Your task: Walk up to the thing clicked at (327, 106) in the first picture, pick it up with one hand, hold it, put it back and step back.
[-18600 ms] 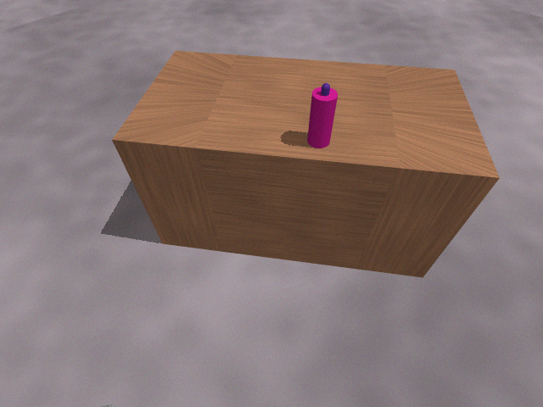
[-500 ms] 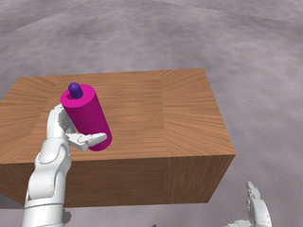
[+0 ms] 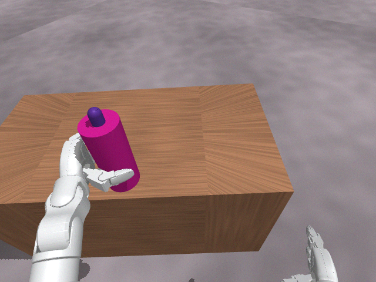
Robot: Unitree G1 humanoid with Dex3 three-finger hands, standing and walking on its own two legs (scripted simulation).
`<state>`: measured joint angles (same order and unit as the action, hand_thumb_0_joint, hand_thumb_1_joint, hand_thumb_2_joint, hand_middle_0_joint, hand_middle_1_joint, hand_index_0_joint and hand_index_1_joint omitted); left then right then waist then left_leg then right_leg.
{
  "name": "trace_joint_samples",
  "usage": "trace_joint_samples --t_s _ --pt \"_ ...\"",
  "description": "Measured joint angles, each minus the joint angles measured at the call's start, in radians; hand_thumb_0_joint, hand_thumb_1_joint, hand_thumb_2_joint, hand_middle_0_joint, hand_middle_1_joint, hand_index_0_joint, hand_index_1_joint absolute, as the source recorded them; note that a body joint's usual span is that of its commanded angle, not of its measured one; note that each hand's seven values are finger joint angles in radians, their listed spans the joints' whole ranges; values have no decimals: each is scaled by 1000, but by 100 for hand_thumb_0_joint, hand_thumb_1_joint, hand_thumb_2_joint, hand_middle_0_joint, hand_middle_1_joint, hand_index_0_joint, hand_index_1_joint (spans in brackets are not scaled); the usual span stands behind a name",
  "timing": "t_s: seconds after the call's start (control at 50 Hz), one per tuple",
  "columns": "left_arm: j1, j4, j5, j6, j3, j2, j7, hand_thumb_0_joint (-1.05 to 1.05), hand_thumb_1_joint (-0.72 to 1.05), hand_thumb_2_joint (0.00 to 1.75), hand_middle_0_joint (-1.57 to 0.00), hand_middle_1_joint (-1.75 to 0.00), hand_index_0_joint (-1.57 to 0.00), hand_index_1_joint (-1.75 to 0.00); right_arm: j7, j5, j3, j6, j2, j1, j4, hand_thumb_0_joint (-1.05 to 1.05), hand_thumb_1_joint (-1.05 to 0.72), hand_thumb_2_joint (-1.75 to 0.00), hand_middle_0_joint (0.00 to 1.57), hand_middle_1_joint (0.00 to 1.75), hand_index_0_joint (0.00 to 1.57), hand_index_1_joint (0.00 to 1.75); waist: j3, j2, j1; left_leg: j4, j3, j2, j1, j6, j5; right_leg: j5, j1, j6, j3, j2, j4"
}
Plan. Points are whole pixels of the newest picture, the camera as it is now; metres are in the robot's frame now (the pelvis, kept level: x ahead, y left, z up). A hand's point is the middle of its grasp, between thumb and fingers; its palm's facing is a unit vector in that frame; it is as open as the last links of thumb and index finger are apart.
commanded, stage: hold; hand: left
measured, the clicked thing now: (110, 149) +0.31 +0.15 +0.16
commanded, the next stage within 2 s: crouch in 0.32 s
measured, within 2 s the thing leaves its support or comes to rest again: neither
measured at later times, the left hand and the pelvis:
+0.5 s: hand (108, 154) +0.32 +0.17 +0.13, palm faces +0.15 -0.99 -0.01, open 10.5 cm; pelvis +0.00 +0.00 +0.00, yaw +0 degrees
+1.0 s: hand (122, 149) +0.39 +0.17 +0.05, palm faces +0.12 -0.99 +0.00, open 10.5 cm; pelvis -0.02 +0.00 -0.02, yaw -1 degrees
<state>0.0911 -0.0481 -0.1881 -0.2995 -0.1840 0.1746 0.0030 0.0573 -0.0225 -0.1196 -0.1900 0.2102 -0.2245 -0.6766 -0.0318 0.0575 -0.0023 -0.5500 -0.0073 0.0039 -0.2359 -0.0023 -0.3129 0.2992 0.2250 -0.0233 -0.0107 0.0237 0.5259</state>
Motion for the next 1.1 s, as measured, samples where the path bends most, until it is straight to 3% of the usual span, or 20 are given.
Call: trace_joint_samples --t_s 0.1,0.2,0.32,0.44,0.56,0.66,0.76,0.94,1.1 --pt "-8 -54 16 40 -6 3 27 -4 -61 90 -80 -125 -85 -127 21 1 -1 -5 11 -7 12 -1 49 -6 5 5 5 5 20 -11 -5 -5 1 3 0 2 -1 0 0 1 1 -3 3" --pt "14 -67 14 61 -3 12 19 -4 -61 91 -80 -125 -85 -127 29 4 6 -5 8 17 -7 -1 49 -6 5 5 5 5 3 -16 -5 -6 -4 5 1 4 -2 -1 -5 3 -4 -5 -1" --pt "46 7 -4 25 -12 27 -7 -4 -61 90 -80 -126 -84 -128 13 1 2 3 2 34 -20 -1 49 -6 5 5 5 5 -15 0 -7 3 -4 3 11 1 2 -5 -16 1 -4 -3 -11" --pt "20 6 -7 1 -11 4 1 -4 -61 90 -79 -126 -84 -128 1 -4 -2 2 9 -2 9 -1 49 -6 5 5 5 5 2 -1 -1 10 -1 0 9 0 8 -7 -9 0 -1 0 -10" --pt "23 -1 14 59 7 -6 13 -4 -61 89 -81 -125 -85 -127 18 0 15 -1 7 4 4 -1 50 -6 5 5 5 5 21 -18 -5 1 -4 2 0 2 8 -7 -2 2 -4 -2 -3" --pt "97 143 24 112 1 18 0 -4 -61 88 -81 -125 -85 -127 16 6 34 4 -12 40 0 -1 52 -5 5 5 5 5 14 -30 -21 -6 -5 4 -18 4 10 -9 17 5 -4 -5 5" --pt "175 344 23 180 -34 37 -10 -4 -61 88 -81 -126 -85 -127 1 8 27 0 -18 54 -5 -1 53 -5 5 5 5 5 10 -34 -39 -31 -2 6 -67 4 7 -8 68 5 -1 -6 31" --pt "317 609 33 383 -62 89 -24 -4 -61 88 -81 -125 -86 -126 7 9 30 21 10 14 85 -1 53 -5 5 5 5 5 13 -58 -68 -146 6 11 -214 3 -31 26 219 4 9 -11 146" --pt "445 831 51 510 -92 137 -29 -3 -61 88 -81 -124 -86 -126 -9 25 20 47 21 0 182 -1 52 -5 5 5 5 5 -20 -63 -99 -234 10 20 -335 3 -61 46 337 4 15 -20 221"
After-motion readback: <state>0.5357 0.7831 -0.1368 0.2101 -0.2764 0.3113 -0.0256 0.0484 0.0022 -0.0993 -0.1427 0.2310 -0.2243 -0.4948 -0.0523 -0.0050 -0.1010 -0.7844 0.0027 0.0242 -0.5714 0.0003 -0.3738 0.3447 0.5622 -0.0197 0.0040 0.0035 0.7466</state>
